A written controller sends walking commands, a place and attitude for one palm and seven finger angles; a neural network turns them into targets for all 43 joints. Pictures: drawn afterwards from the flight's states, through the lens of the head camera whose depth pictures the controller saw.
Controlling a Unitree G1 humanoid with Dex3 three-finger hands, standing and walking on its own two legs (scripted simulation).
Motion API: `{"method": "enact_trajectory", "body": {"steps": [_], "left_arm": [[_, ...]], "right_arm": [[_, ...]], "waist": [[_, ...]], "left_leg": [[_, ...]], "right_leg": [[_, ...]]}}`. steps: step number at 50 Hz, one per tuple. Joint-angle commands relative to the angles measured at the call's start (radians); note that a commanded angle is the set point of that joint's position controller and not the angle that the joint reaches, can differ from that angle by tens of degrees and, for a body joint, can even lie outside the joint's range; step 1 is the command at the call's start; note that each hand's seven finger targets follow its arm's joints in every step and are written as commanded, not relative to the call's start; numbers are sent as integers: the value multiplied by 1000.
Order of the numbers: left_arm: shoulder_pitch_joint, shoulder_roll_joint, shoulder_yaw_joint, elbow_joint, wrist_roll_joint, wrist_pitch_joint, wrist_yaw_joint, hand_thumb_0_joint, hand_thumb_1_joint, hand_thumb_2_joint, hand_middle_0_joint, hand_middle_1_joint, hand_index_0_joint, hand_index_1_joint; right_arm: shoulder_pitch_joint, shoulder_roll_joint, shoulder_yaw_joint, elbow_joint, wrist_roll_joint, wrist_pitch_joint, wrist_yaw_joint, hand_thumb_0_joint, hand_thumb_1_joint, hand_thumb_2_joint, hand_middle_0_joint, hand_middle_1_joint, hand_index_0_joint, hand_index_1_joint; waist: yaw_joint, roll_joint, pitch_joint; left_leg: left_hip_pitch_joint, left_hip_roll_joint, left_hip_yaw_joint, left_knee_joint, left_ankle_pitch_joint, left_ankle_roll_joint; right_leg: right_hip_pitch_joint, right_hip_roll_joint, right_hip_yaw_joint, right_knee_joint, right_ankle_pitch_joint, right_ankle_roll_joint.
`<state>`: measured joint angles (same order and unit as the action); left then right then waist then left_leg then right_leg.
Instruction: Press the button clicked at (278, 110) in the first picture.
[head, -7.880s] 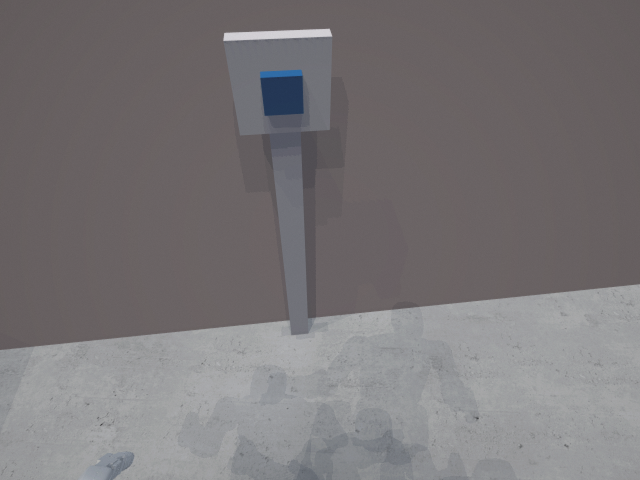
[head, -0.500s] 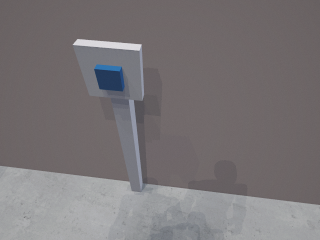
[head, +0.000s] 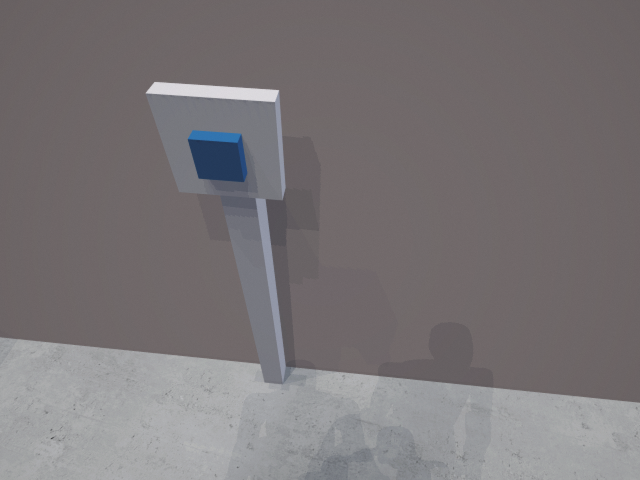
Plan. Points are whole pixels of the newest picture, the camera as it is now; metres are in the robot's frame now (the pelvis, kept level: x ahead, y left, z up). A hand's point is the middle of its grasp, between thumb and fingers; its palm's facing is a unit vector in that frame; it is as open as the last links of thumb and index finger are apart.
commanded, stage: look again from close up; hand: left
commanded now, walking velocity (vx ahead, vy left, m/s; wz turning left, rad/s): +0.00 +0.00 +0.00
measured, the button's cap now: (219, 155) +0.49 +0.17 +0.15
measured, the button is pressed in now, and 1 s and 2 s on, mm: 0 0 0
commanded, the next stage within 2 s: raise the hand and make a fist in 0.46 s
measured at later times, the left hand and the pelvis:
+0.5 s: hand out of the picture +0.04 +0.15 -0.17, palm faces +0.00 -0.98 -0.21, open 7.3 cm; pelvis +0.03 -0.02 +0.00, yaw -1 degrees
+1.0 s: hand (220, 450) +0.17 +0.13 -0.03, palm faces +0.03 -1.00 +0.00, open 5.3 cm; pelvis +0.03 -0.06 -0.05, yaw +3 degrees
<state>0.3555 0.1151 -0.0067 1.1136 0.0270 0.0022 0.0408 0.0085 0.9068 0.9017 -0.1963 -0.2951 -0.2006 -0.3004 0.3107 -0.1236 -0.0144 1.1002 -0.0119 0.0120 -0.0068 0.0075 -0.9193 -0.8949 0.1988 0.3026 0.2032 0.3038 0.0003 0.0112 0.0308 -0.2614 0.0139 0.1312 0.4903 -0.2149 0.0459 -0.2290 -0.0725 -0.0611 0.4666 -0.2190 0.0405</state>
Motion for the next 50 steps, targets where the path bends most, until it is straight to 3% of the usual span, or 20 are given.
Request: {"method": "enact_trajectory", "body": {"steps": [1, 4, 7, 13, 23, 27, 28, 29, 30, 31, 32, 33, 35, 38, 40, 42, 44, 46, 48, 50], "left_arm": [[42, 130, 22, -70, -1, -27, 7, 0, 900, 900, -200, -300, -200, -300], [76, 91, 11, -54, -2, -32, -1, 0, 900, 900, -200, -300, -200, -300], [47, 84, 3, -51, -3, -36, -3, 0, 900, 900, -200, -300, -200, -300], [35, 103, 3, -53, -9, -38, -1, 0, 900, 900, -200, -300, -200, -300], [15, 126, 11, -44, -15, -38, -1, 0, 900, 900, -200, -300, -200, -300], [7, 129, 11, -37, -14, -38, -1, 0, 900, 900, -200, -300, -200, -300], [51, 163, 12, -11, -6, -32, 35, 0, 900, 900, -200, -300, -200, -300], [-693, 364, 129, -1564, -212, -257, 18, 0, 900, 900, -228, -330, -228, -330], [-250, 314, 139, -1301, -135, -204, 55, 0, 900, 900, -255, -360, -255, -360], [-205, 233, 91, -1193, -156, -157, 104, 0, 900, 900, -282, -390, -282, -390], [87, 31, -20, -1037, -158, -63, 100, 0, 900, 900, -310, -420, -310, -420], [-48, 53, -10, -1234, -206, -82, 75, 0, 900, 900, -337, -450, -337, -450], [1, 101, 51, -1209, -187, -165, 35, 0, 900, 900, -393, -510, -393, -510], [325, 20, 88, -939, -219, -298, -100, 0, 900, 900, -475, -600, -475, -600], [433, 53, 143, -935, -250, -418, -229, 0, 900, 900, -530, -660, -530, -660], [426, 116, 192, -945, -260, -512, -357, 0, 900, 900, -585, -720, -585, -720], [369, 216, 274, -1057, -264, -555, -423, 0, 900, 900, -640, -780, -640, -780], [296, 266, 328, -1230, -291, -566, -415, 0, 900, 900, -695, -840, -695, -840], [194, 236, 318, -1397, -328, -587, -386, 0, 900, 900, -750, -900, -750, -900], [81, 216, 276, -1538, -339, -634, -351, 0, 900, 900, -805, -960, -805, -960]], "right_arm": [[50, -128, -19, -98, -12, -27, 3, 0, -900, -900, 200, 300, 200, 300], [19, -128, -18, -111, -6, -35, 0, 0, -900, -900, 200, 300, 200, 300], [37, -123, -10, -100, -4, -37, -1, 0, -900, -900, 200, 300, 200, 300], [49, -123, -1, -72, -3, -40, -2, 0, -900, -900, 200, 300, 200, 300], [31, -125, 9, -36, -2, -52, -12, 0, -900, -900, 200, 300, 200, 300], [24, -119, 9, -20, -2, -48, -14, 0, -900, -900, 200, 300, 200, 300], [-62, -171, -4, -90, 11, -41, -7, 0, -900, -900, 200, 300, 200, 300], [-49, -314, -24, -437, 59, -190, -57, 0, -900, -900, 200, 300, 200, 300], [-142, -225, 7, -374, 56, -280, -95, 0, -900, -900, 200, 300, 200, 300], [-140, -236, -12, -305, 57, -302, -100, 0, -900, -900, 200, 300, 200, 300], [-102, -191, -15, -309, 71, -305, -85, 0, -900, -900, 200, 300, 200, 300], [-125, -223, -15, -382, 80, -322, -84, 0, -900, -900, 200, 300, 200, 300], [-123, -244, -44, -421, 49, -353, -83, 0, -900, -900, 200, 300, 200, 300], [-154, -231, -73, -493, 31, -339, -48, 0, -900, -900, 200, 300, 200, 300], [-185, -235, -92, -551, 34, -326, -20, 0, -900, -900, 200, 300, 200, 300], [-207, -247, -105, -614, 38, -313, 10, 0, -900, -900, 200, 300, 200, 300], [-220, -242, -108, -672, 43, -304, 12, 0, -900, -900, 200, 300, 200, 300], [-211, -230, -103, -701, 39, -289, 5, 0, -900, -900, 200, 300, 200, 300], [-184, -204, -94, -718, 38, -277, -5, 0, -900, -900, 200, 300, 200, 300], [-156, -196, -79, -704, 32, -280, -17, 0, -900, -900, 200, 300, 200, 300]], "waist": [[-21, 143, -11], [7, 63, -5], [-3, -50, 69], [-9, -65, 90], [2, -9, -12], [2, -26, 0], [26, -128, 78], [-104, 50, -424], [11, 205, -380], [-21, 179, -300], [-23, 149, -183], [-29, 107, -70], [-55, -14, -31], [25, -300, 0], [62, -326, -65], [68, -202, -147], [78, -106, -249], [82, 21, -324], [51, 120, -360], [7, 158, -359]], "left_leg": [[-57, 102, -178, -149, -278, -11], [-92, 125, -208, -193, -290, 11], [-76, 109, -183, -174, -203, 7], [-13, 96, -140, -161, -98, -3], [76, 105, -103, -118, 135, -10], [82, 107, -94, -110, 144, -15], [-22, 135, -80, 63, 96, -48], [242, 0, -98, -54, 178, -14], [268, 19, -76, -71, 266, -4], [160, 32, -86, -60, 179, -38], [113, 37, -102, -71, 112, -32], [62, 29, -127, -66, 85, -35], [1, 7, -126, 14, 62, -29], [-195, -7, -115, 126, 42, -47], [-285, -19, -98, 196, 56, -57], [-300, -35, -82, 261, 109, -65], [-312, -37, -66, 307, 127, -51], [-288, -37, -61, 331, 132, -42], [-229, -27, -69, 350, 138, -32], [-201, -15, -94, 383, 149, -23]], "right_leg": [[-93, -10, 26, 8, -213, -74], [-32, 3, 24, 21, -110, -73], [-76, -14, 60, -25, -104, -75], [-89, -29, 86, -64, -71, -70], [14, -40, 83, -52, 131, -68], [21, -44, 84, -59, 172, -71], [-25, -87, 131, -92, 312, -55], [73, 24, 36, 4, 265, -69], [57, 57, 20, 53, 132, -87], [13, 52, -19, 46, 60, -73], [-48, 50, -27, 30, 33, -64], [-63, 44, -37, 22, 37, -57], [-166, 56, -49, 24, -8, -52], [-262, 70, -64, 129, -34, -46], [-237, 65, -39, 211, 65, -49], [-184, 43, -7, 281, 220, -57], [-170, 32, 28, 321, 268, -54], [-163, 32, 52, 336, 254, -51], [-207, 48, 48, 340, 214, -50], [-266, 56, 48, 341, 205, -51]]}}
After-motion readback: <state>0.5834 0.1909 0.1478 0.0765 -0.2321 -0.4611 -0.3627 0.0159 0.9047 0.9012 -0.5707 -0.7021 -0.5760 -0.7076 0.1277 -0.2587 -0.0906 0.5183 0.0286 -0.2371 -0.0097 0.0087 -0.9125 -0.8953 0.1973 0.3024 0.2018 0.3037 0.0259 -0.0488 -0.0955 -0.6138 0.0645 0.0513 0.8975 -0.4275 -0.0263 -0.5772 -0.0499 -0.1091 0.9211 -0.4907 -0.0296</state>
